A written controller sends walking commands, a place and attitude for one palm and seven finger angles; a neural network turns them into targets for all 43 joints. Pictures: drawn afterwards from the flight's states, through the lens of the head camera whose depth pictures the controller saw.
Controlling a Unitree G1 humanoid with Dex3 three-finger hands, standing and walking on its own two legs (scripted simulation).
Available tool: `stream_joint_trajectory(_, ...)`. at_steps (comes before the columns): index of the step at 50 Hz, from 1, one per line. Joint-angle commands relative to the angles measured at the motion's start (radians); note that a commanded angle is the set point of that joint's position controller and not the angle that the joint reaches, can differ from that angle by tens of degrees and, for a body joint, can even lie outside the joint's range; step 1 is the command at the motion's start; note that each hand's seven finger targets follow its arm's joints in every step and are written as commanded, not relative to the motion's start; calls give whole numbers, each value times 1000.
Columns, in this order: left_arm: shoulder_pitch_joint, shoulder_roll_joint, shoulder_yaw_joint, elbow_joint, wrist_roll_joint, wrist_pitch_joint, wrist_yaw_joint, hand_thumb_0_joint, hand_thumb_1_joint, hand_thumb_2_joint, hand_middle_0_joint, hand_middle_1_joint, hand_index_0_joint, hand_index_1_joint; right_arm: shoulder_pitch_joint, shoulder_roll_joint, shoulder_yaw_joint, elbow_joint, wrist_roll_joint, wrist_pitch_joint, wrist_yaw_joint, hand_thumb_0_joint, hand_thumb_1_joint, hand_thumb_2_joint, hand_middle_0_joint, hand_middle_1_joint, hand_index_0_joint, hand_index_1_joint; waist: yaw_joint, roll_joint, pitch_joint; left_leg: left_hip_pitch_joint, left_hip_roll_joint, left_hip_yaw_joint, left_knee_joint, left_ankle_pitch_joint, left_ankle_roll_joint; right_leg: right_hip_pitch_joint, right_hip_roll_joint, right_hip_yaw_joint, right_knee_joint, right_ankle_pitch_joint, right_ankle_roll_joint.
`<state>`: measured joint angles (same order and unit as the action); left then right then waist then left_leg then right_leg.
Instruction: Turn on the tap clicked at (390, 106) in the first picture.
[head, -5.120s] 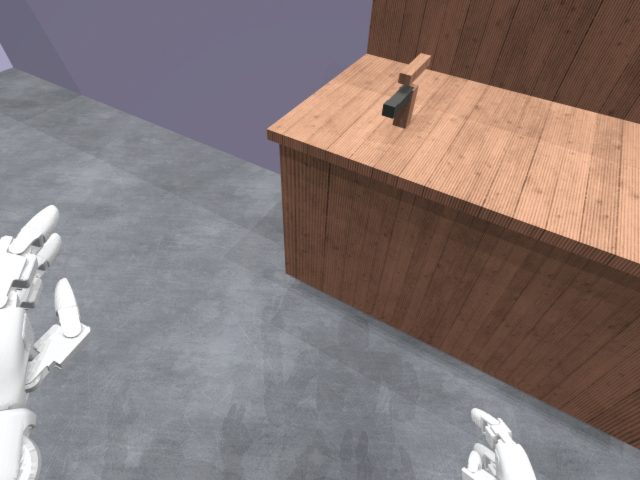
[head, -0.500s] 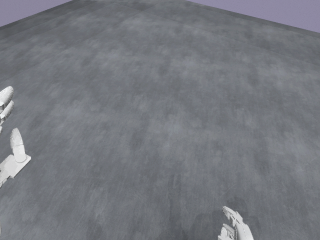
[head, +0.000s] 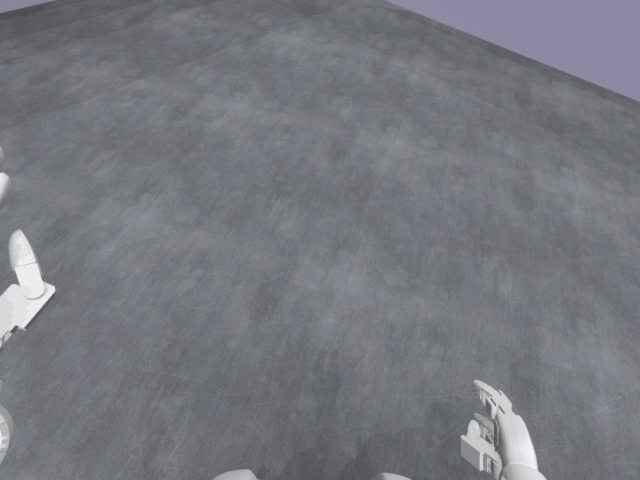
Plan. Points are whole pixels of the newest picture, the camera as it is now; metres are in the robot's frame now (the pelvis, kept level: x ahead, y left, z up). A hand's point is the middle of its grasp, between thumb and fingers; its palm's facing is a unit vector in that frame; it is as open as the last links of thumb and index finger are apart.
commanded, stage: turn to face it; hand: left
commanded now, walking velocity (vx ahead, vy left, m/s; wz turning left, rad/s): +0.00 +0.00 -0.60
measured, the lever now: out of the picture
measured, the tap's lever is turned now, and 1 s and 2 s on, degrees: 0 0 0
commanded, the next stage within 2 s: none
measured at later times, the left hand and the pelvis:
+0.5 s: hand (225, 225) +0.31 +0.12 +0.20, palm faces +0.14 -0.87 -0.48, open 7.4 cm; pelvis +0.04 -0.05 +0.01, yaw -14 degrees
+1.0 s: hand (334, 250) +0.30 +0.02 +0.18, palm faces -0.15 -0.86 -0.49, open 7.4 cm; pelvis -0.02 -0.05 +0.00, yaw -33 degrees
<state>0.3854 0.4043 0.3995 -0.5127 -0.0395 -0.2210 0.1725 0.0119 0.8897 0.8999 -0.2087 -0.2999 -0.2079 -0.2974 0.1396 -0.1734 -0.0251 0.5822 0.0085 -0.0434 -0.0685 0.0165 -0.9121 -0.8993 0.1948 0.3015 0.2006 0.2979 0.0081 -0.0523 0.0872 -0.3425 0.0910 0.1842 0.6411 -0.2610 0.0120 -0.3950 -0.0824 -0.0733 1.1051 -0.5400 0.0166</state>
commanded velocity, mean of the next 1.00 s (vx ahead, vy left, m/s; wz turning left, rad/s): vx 0.00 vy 0.00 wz -0.60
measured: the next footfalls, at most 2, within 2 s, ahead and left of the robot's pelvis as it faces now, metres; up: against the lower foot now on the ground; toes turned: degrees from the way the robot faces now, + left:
right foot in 0.20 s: +0.13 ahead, -0.14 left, +0.00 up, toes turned -13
left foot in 0.60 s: +0.11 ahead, +0.09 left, +0.00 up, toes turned -12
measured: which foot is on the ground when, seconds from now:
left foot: down 0.00-0.20, up 0.22-0.58, down 0.60-0.90, up 0.92-1.00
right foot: up 0.00-0.18, down 0.20-0.62, up 0.64-0.88, down 0.90-1.00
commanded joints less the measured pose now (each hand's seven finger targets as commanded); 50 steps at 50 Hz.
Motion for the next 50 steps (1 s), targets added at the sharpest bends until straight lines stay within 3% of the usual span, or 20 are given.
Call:
stream_joint_trajectory(1, 9, 134, 75, -357, 7, -73, -6, 0, 900, 900, -200, -300, -200, -300, -21, -136, -22, -143, -3, -71, 18, 0, -900, -900, 200, 300, 200, 300, 0, 334, -197, 202, 273, -178, -290, 399, 137, -89, -19, 0, -165, 125, 11)
stream_joint_trajectory(5, 24, 115, 86, -239, 4, -55, -12, 0, 900, 900, -200, -300, -200, -300, -6, -135, -21, -145, -3, -98, 27, 0, -900, -900, 200, 300, 200, 300, 2, 310, -178, 116, 279, -54, -255, 283, 70, 53, 32, -85, -353, 217, 32)
stream_joint_trajectory(8, -31, 107, 80, -141, 3, -36, -24, 0, 900, 900, -200, -300, -200, -300, -1, -130, -26, -141, 1, -96, 27, 0, -900, -900, 200, 300, 200, 300, 15, 188, -175, 77, 253, 1, -58, 114, 10, 166, 50, -94, -532, 312, 29)
stream_joint_trajectory(9, -50, 110, 67, -118, 10, -24, -26, 0, 900, 900, -200, -300, -200, -300, 12, -113, -23, -141, 4, -91, 25, 0, -900, -900, 200, 300, 200, 300, 11, 52, -180, 51, 183, 36, 110, 42, -18, 192, 6, -8, -608, 428, -2)
stream_joint_trajectory(10, -85, 166, 90, -124, 16, -23, -19, 0, 900, 900, -200, -300, -200, -300, -9, -88, -11, -155, 6, -88, 24, 0, -900, -900, 200, 300, 200, 300, 10, -208, -174, -131, 58, 47, 346, -198, -62, 274, -157, 300, -673, 767, -91)
stream_joint_trajectory(11, -60, 174, 129, -86, -1, -8, -14, 0, 900, 900, -200, -300, -200, -300, -34, -90, -4, -166, 3, -93, 24, 0, -900, -900, 200, 300, 200, 300, 25, -319, -187, -237, -13, -70, 515, -383, -86, 266, -274, 513, -741, 899, -162)
stream_joint_trajectory(12, -51, 162, 113, -115, -11, -3, -16, 0, 900, 900, -200, -300, -200, -300, -30, -96, -12, -149, 2, -83, 30, 0, -900, -900, 200, 300, 200, 300, 17, -295, -219, -232, 3, -166, 596, -334, -91, 284, -280, 530, -754, 834, -161)
stream_joint_trajectory(15, 4, 157, 114, -233, -15, -26, -10, 0, 900, 900, -200, -300, -200, -300, -73, -87, 12, -137, 1, -38, 34, 0, -900, -900, 200, 300, 200, 300, 8, -71, -272, -257, 9, -187, 639, -213, -106, 344, -217, 362, -668, 847, -179)
stream_joint_trajectory(24, 154, 163, 154, -274, -24, -35, 8, 0, 900, 900, -200, -300, -200, -300, -58, -130, -19, -175, 3, 5, 39, 0, -900, -900, 200, 300, 200, 300, 30, -46, -299, -88, -30, -140, 130, -192, -89, 285, -173, 394, -706, 642, -196)
stream_joint_trajectory(28, 119, 152, 135, -238, -13, -24, 2, 0, 900, 900, -200, -300, -200, -300, -7, -147, -23, -185, 11, 24, 39, 0, -900, -900, 200, 300, 200, 300, 10, -33, -278, 133, -23, -124, -149, -70, -65, 128, -109, 396, -695, 463, -124)
stream_joint_trajectory(29, 101, 146, 117, -240, -12, -22, -1, 0, 900, 900, -200, -300, -200, -300, -6, -155, -29, -189, 14, 28, 33, 0, -900, -900, 200, 300, 200, 300, 4, 6, -257, 195, 18, -140, -221, -24, -50, 73, -68, 366, -647, 412, -93)
stream_joint_trajectory(31, 59, 152, 122, -243, -4, -34, -14, 0, 900, 900, -200, -300, -200, -300, -26, -184, -39, -214, 14, 26, 22, 0, -900, -900, 200, 300, 200, 300, 18, 275, -185, 225, 279, -339, -322, 100, 70, -118, 94, 214, -382, 133, -9)
stream_joint_trajectory(32, 47, 164, 127, -237, 6, -39, -16, 0, 900, 900, -200, -300, -200, -300, -37, -155, -26, -214, 4, 21, 19, 0, -900, -900, 200, 300, 200, 300, 24, 378, -158, 146, 384, -404, -368, 158, 135, -151, 106, 109, -119, 23, 18)
stream_joint_trajectory(33, 15, 137, 86, -232, 18, -41, -22, 0, 900, 900, -200, -300, -200, -300, -30, -146, -27, -212, -1, 15, 21, 0, -900, -900, 200, 300, 200, 300, 12, 336, -103, 93, 395, -384, -349, 253, 154, -160, 73, 108, -5, 40, 24)
stream_joint_trajectory(36, -34, 85, 9, -242, 22, -36, -32, 0, 900, 900, -200, -300, -200, -300, 10, -162, -33, -195, 9, -11, 43, 0, -900, -900, 200, 300, 200, 300, 10, 310, -84, 154, 303, -128, -250, 457, 74, -128, 49, 23, -145, 88, 35)
stream_joint_trajectory(43, -54, 140, 65, -211, 14, -19, -33, 0, 900, 900, -200, -300, -200, -300, 40, -165, -30, -190, 6, -44, 65, 0, -900, -900, 200, 300, 200, 300, 7, 276, -134, 117, 263, -16, -33, 387, -14, 208, 92, -88, -576, 293, 29)
stream_joint_trajectory(44, -31, 150, 73, -197, 19, -15, -32, 0, 900, 900, -200, -300, -200, -300, 42, -154, -30, -190, 12, -40, 68, 0, -900, -900, 200, 300, 200, 300, 8, 187, -165, 56, 221, 5, 102, 288, -39, 288, 27, -12, -637, 427, -9)
stream_joint_trajectory(46, 41, 215, 167, -178, -2, -22, -13, 0, 900, 900, -200, -300, -200, -300, -4, -111, -10, -218, 16, -35, 64, 0, -900, -900, 200, 300, 200, 300, 34, -202, -226, -238, 19, -62, 477, -369, -107, 389, -243, 456, -684, 1047, -178)
stream_joint_trajectory(47, 77, 216, 168, -219, -21, -10, -14, 0, 900, 900, -200, -300, -200, -300, -27, -113, -20, -210, 16, -19, 61, 0, -900, -900, 200, 300, 200, 300, 35, -205, -249, -230, 36, -176, 568, -353, -104, 343, -264, 495, -709, 914, -181)
stream_joint_trajectory(50, 145, 193, 187, -301, -29, -21, -12, 0, 900, 900, -200, -300, -200, -300, -59, -87, 12, -188, 6, 37, 67, 0, -900, -900, 200, 300, 200, 300, 10, -35, -277, -220, 38, -192, 549, -225, -109, 319, -199, 351, -681, 695, -190)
